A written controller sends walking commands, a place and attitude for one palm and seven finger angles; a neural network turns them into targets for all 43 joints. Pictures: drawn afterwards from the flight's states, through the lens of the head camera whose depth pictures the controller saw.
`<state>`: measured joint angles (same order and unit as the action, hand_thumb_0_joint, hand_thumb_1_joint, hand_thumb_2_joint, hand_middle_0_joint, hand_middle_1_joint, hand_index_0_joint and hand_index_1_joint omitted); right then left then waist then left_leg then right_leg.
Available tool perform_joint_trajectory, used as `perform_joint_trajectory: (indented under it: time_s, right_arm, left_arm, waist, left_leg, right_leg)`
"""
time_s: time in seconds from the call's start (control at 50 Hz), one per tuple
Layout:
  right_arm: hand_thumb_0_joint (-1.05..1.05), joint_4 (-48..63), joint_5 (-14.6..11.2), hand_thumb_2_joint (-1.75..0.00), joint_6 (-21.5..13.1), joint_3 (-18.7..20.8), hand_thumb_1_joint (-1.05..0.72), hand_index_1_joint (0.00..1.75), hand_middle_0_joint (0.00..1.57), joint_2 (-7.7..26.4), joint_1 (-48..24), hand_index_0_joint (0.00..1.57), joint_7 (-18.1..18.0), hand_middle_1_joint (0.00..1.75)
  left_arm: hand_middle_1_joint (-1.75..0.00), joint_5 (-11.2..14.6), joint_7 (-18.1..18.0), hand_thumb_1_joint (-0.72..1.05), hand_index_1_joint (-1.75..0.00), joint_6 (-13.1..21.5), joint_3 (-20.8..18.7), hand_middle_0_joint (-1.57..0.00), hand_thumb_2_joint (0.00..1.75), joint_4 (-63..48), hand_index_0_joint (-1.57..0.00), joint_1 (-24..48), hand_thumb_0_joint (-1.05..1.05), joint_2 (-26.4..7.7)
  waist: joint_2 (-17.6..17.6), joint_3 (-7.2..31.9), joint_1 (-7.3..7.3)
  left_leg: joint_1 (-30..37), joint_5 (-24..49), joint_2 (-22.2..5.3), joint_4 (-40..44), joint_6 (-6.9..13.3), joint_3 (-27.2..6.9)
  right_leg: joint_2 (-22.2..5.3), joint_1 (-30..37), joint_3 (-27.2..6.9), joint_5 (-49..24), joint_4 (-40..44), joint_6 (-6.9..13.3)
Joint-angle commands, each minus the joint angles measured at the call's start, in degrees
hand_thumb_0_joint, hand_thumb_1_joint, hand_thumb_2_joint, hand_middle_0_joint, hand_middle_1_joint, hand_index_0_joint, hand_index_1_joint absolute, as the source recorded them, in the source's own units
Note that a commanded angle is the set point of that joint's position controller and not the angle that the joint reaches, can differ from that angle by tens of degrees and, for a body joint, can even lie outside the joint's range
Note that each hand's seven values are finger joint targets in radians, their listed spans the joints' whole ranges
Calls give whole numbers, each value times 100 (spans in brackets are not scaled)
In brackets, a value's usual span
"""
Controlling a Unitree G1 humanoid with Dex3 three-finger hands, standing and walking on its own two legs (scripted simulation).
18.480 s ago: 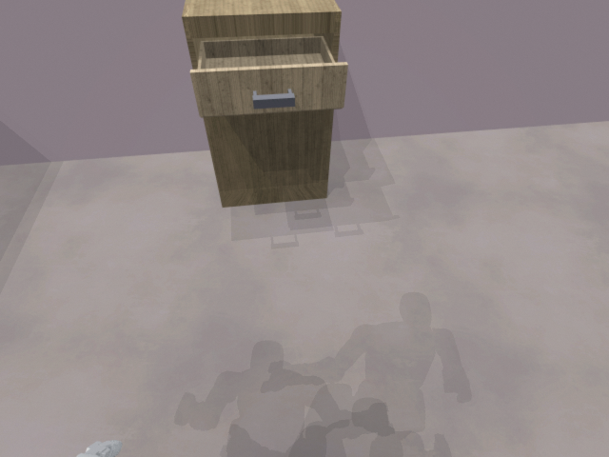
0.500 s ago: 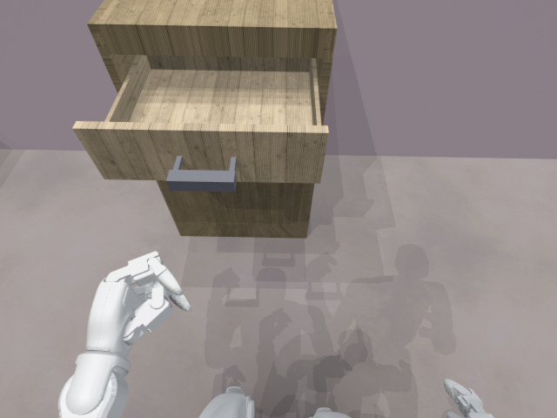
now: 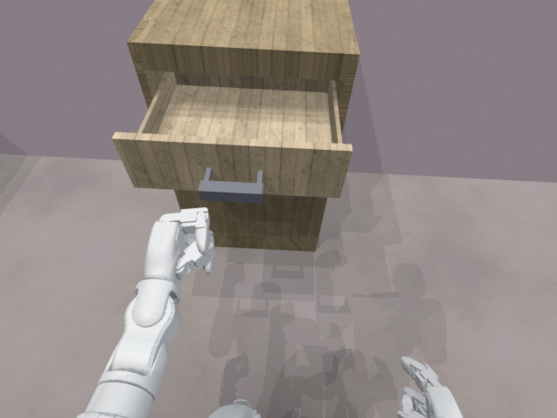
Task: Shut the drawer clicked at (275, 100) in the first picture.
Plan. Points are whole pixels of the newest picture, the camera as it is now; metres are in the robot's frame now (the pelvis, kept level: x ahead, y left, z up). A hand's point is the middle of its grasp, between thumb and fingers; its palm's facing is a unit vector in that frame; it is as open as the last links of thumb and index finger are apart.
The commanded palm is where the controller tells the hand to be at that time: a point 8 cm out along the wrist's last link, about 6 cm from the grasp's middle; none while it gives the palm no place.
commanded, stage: raise the hand and make a fist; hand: left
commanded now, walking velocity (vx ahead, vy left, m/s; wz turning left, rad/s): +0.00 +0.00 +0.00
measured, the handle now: (232, 182) +0.54 +0.12 -0.03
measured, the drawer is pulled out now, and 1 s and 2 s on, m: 0.24 0.24 0.24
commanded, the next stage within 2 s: bring the fist close to the handle in 0.36 s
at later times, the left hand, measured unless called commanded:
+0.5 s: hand (236, 252) +0.33 +0.08 +0.06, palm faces -0.06 -1.00 -0.04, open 3.3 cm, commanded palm +0.31 +0.14 +0.06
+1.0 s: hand (237, 233) +0.39 +0.09 +0.02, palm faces +0.00 -1.00 -0.01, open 3.3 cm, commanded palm +0.36 +0.14 +0.01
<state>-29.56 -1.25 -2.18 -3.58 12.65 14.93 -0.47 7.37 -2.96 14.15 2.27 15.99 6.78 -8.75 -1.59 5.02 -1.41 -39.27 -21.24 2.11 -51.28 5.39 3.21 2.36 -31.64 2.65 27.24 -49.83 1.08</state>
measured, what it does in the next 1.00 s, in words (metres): stands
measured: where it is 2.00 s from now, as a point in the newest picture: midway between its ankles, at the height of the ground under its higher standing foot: outside the picture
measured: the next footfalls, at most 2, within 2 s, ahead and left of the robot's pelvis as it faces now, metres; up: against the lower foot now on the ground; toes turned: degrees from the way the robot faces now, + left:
none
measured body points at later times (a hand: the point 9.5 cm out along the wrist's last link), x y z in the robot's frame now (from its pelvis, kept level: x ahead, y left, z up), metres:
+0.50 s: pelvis -0.01 -0.02 +0.00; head +0.03 -0.03 +0.45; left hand +0.33 +0.13 +0.07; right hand +0.13 -0.27 -0.10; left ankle +0.04 +0.05 -0.69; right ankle -0.02 -0.11 -0.69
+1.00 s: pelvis +0.00 -0.04 -0.03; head +0.08 -0.04 +0.41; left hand +0.38 +0.14 +0.02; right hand +0.10 -0.30 -0.14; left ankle +0.05 +0.05 -0.69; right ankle -0.02 -0.11 -0.69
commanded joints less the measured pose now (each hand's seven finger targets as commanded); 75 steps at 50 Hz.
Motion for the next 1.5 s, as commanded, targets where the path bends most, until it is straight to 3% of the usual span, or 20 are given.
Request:
perform_joint_trajectory:
  time_s: [0.0, 0.1, 0.14, 0.2, 0.26, 0.34, 0.4, 0.48, 0.6, 0.64, 0.7, 0.8, 0.88, 0.94, 1.04, 1.1, 1.22, 1.3, 1.34, 1.48]
  right_arm:
    - [0, 532, 59, -90, -251, 491, -90, 30, 20, 943, -36, 20, 85, 30]
    - [0, 669, -66, -90, -46, 514, -90, 30, 20, 1039, 13, 20, 97, 30]
    - [0, 728, -90, -90, -19, 501, -90, 30, 20, 1037, -68, 20, 34, 30]
    - [0, 745, -24, -90, -109, 513, -90, 30, 20, 962, -127, 20, -13, 30]
    - [0, 636, 58, -90, -236, 489, -90, 30, 20, 840, -152, 20, 55, 30]
    - [0, 452, 58, -90, -217, 500, -90, 30, 20, 910, -121, 20, 154, 30]
    - [0, 540, -21, -90, -96, 522, -90, 30, 20, 1012, -68, 20, 154, 30]
    - [0, 637, -75, -90, -14, 478, -90, 30, 20, 986, -146, 20, 18, 30]
    - [0, 306, 70, -90, -205, 465, -90, 30, 20, 827, -136, 20, 38, 30]
    - [0, 214, 100, -90, -215, 476, -90, 30, 20, 826, -131, 20, 98, 30]
    - [0, 206, 82, -90, -152, 528, -90, 30, 20, 917, 42, 20, 177, 30]
    - [0, 257, -25, -90, -5, 554, -90, 30, 20, 1016, 171, 20, 56, 30]
    - [0, 131, 71, -90, -125, 600, -90, 30, 20, 907, 263, 20, 50, 30]
    - [0, -36, 158, -90, -147, 640, -90, 30, 20, 910, 371, 20, 134, 30]
    - [0, 22, 155, -90, 110, 667, -90, 30, 20, 1019, 551, 20, 261, 30]
    - [0, 148, 119, -90, 219, 701, -90, 30, 20, 1058, 601, 20, 250, 30]
    - [0, -49, 243, -90, 119, 734, -90, 30, 20, 985, 623, 20, 254, 30]
    - [0, -278, 328, -90, 167, 734, -90, 30, 20, 1052, 743, 20, 317, 30]
    - [0, -237, 336, -90, 262, 718, -90, 30, 20, 1078, 740, 20, 336, 30]
    - [0, -12, 319, -90, 445, 706, -90, 30, 20, 1091, 794, 20, 294, 30]
  left_arm:
    - [-160, -112, -2, 90, -160, 776, -92, -140, 90, -1075, -140, 1441, 0, -122]
    - [-160, -10, 371, 90, -160, 64, -109, -140, 90, -7, -140, 794, 0, -86]
    - [-160, 88, 389, 90, -160, 39, -265, -140, 90, -445, -140, 1407, 0, -285]
    - [-160, 140, 118, 90, -160, 507, -594, -140, 90, -1592, -140, 1961, 0, -641]
    - [-160, 54, -123, 90, -160, 1081, -371, -140, 90, -2107, -140, 1850, 0, -397]
    - [-160, -107, -69, 90, -160, 1071, 31, -140, 90, -877, -140, 1423, 0, -83]
    - [-160, -105, 154, 90, -160, 572, -64, -140, 90, -98, -140, 967, 0, -220]
    - [-160, 155, 289, 90, -160, 296, -428, -140, 90, -412, -140, 1800, 0, -525]
    - [-160, 176, 66, 90, -160, 1453, -997, -140, 90, -504, -140, 2501, 0, -896]
    - [-160, 56, 166, 90, -160, 1645, -823, -140, 90, 12, -140, 2500, 0, -760]
    - [-160, -38, 476, 90, -160, 1456, -502, -140, 90, 869, -140, 2222, 0, -489]
    - [-160, 271, 785, 90, -160, 1012, -910, -140, 90, 1073, -140, 2969, 0, -894]
    - [-160, 316, 514, 90, -160, 1628, -1171, -140, 90, 214, -140, 3636, 0, -977]
    - [-160, 119, 337, 90, -160, 1986, -1045, -140, 90, 507, -140, 3381, 0, -844]
    - [-160, -97, 539, 90, -160, 1528, -880, -140, 90, 2009, -140, 2644, 0, -664]
    - [-160, 1, 593, 90, -160, 1341, -1002, -140, 90, 1832, -140, 2932, 0, -744]
    - [-160, -41, 144, 90, -160, 2233, -1066, -140, 90, 949, -140, 4299, 0, -765]
    - [-160, -389, 34, 90, -160, 2384, -993, -140, 90, 2182, -140, 4561, 0, -745]
    - [-160, -511, 65, 90, -160, 2245, -981, -140, 90, 2758, -140, 4544, 0, -721]
    - [-160, -204, 67, 90, -160, 2136, -1523, -140, 90, 2543, -140, 5239, 0, -1052]
  waist:
    - [-325, 1645, -120]
    - [595, 1069, -76]
    - [643, 1211, -88]
    - [86, 1707, 7]
    - [-443, 1902, -16]
    - [39, 1012, -261]
    - [416, 838, -193]
    - [606, 1249, -153]
    - [207, 1608, -143]
    - [102, 1587, -227]
    - [205, 1547, -307]
    - [584, 1830, -322]
    - [-18, 2755, -197]
    - [14, 2834, -277]
    - [524, 2138, -312]
    - [193, 2325, -252]
    - [-221, 2976, -427]
    - [40, 2510, -673]
    - [-21, 2449, -650]
    - [-235, 3449, -487]
  left_leg:
    - [2729, 1405, -669, 921, -702, -1481]
    - [1778, 963, -422, 1020, -479, -958]
    - [1737, 909, -354, 1024, -418, -819]
    - [2176, 1142, -392, 964, -446, -827]
    - [2597, 1517, -465, 866, -512, -931]
    - [1761, 748, -414, 771, -417, -863]
    - [1336, 415, -289, 826, -340, -652]
    - [1321, 648, -200, 781, -301, -491]
    - [925, 800, -204, 230, -305, -463]
    - [699, 747, -186, 0, -311, -464]
    - [449, 700, -171, -204, -289, -463]
    - [14, 645, -168, -326, -287, -468]
    - [499, 1289, -180, -445, -321, -489]
    - [654, 1664, -230, -657, -324, -555]
    - [-220, 1192, -182, -741, -296, -470]
    - [42, 1275, -195, -737, -310, -487]
    - [647, 1648, -311, -1030, -394, -725]
    - [146, 1018, -309, -1237, -366, -816]
    - [-69, 673, -282, -1225, -383, -826]
    - [116, 979, -282, -1317, -390, -840]
  right_leg:
    - [-15, -1167, 94, -999, 383, 57]
    - [13, -490, 96, -1106, 796, 73]
    - [-19, -288, 33, -1168, 890, 57]
    - [-15, -248, -45, -1208, 807, 76]
    - [-7, -480, -27, -1248, 639, 106]
    - [12, -822, -34, -907, 684, 55]
    - [-10, -515, -159, -827, 944, 8]
    - [-103, -67, -344, -1179, 1093, -50]
    - [-112, -274, -534, -1478, 594, -81]
    - [-126, -549, -585, -1507, 418, -92]
    - [-135, -785, -661, -1597, 333, -205]
    - [-255, -464, -939, -1807, 418, -325]
    - [-169, -366, -672, -2545, -89, -163]
    - [-79, -864, -514, -2686, -393, -137]
    - [-89, -1115, -522, -2479, -393, -213]
    - [-20, -1290, -425, -2209, -417, -99]
    - [72, -2049, -275, -1862, -841, 13]
    - [98, -2772, -214, -1192, -982, -11]
    - [81, -2922, -176, -867, -1003, 10]
    - [119, -2618, -216, -1062, -1143, 43]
